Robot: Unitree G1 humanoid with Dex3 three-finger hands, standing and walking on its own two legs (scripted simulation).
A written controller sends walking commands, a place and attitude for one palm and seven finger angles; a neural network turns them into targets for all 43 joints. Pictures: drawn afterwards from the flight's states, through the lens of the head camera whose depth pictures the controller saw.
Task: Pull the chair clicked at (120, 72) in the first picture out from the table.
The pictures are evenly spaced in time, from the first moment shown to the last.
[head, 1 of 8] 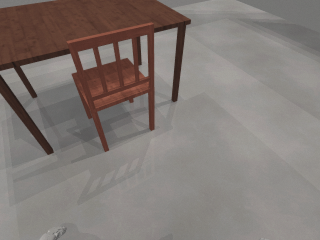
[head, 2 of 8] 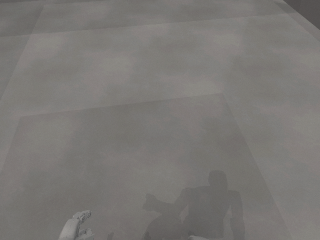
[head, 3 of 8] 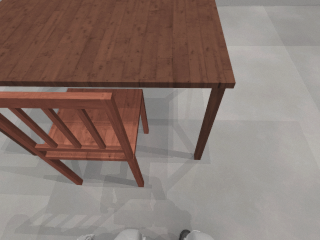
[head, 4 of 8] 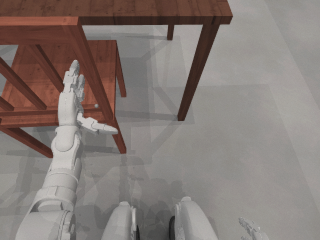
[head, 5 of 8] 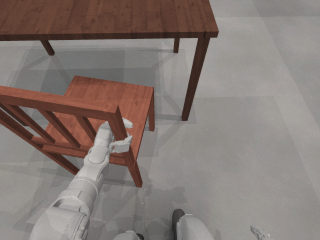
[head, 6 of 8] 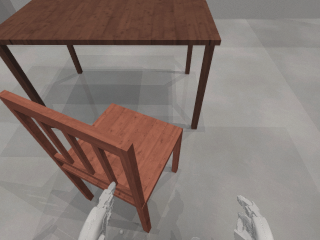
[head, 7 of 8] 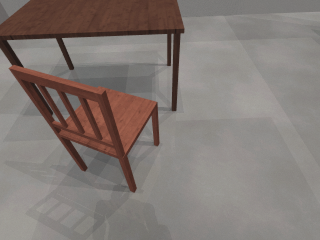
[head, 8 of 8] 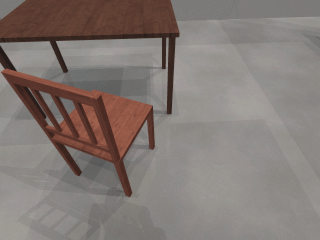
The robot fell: no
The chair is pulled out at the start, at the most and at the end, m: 0.00 0.46 0.46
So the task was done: yes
